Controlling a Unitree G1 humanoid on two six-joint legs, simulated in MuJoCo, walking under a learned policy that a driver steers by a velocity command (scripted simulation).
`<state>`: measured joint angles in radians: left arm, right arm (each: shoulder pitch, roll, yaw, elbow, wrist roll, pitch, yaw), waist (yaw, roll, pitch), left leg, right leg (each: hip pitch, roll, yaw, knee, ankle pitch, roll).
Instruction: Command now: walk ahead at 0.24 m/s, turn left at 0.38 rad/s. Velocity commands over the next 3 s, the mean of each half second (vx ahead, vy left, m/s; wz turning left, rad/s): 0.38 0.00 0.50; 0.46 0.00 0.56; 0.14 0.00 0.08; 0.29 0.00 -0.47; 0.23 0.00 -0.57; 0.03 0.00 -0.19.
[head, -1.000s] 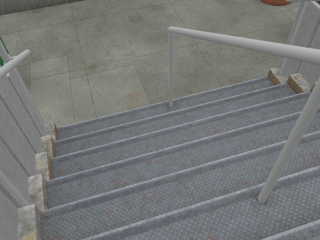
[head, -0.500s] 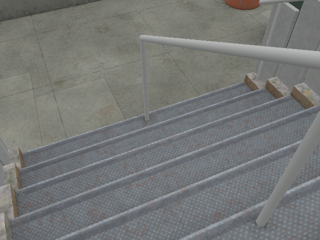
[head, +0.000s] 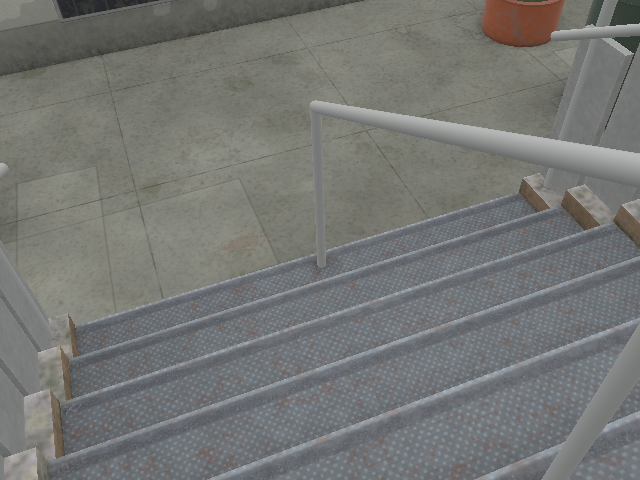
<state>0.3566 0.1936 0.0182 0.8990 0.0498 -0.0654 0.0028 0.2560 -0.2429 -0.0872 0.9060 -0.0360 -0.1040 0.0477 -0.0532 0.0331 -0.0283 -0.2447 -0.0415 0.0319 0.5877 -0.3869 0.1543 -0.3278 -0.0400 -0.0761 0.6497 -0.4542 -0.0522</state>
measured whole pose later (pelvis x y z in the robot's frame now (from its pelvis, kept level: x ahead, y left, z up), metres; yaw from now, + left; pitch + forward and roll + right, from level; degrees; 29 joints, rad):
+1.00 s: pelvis +0.49 +0.15 -0.32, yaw +34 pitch +1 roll +2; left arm 0.16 0.20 -0.01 0.82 0.07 -0.10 -0.05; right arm 0.51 -0.15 0.03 0.97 -0.07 -0.11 0.09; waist -0.06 -0.03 -0.06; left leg -0.44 -0.16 -0.13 1.67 -0.84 0.02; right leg -0.29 -0.03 -0.03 0.44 -0.12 -0.07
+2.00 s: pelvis +0.67 +0.22 -0.41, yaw +17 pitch +5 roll +4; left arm 0.31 0.24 0.02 0.87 0.08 -0.09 -0.08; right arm 0.39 -0.19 0.03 0.93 -0.08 -0.12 0.01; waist 0.00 -0.04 -0.13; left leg -0.43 -0.04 0.10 1.04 -0.70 0.04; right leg -0.70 0.08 0.13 1.44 -0.53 -0.12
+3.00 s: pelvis +0.86 +0.29 -0.51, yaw -3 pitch +2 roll +0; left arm 0.26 0.20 0.03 0.94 -0.01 -0.04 -0.08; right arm 0.18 -0.18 -0.04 0.88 -0.01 -0.07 0.12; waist 0.00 0.00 -0.02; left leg -0.24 -0.04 0.04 0.52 -0.32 0.05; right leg -0.29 0.03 0.11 0.55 -0.29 0.01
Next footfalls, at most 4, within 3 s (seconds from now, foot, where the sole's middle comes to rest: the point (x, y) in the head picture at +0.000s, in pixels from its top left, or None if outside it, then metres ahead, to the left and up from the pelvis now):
0.54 left None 0.29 0.19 -0.94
0.96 right None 0.66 0.10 -1.11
1.26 left None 0.57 0.34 -1.11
1.90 left None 0.59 0.31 -1.11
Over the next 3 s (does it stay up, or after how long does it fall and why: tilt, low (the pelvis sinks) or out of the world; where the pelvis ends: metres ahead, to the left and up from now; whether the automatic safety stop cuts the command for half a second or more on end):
stays up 0.86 0.29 -0.51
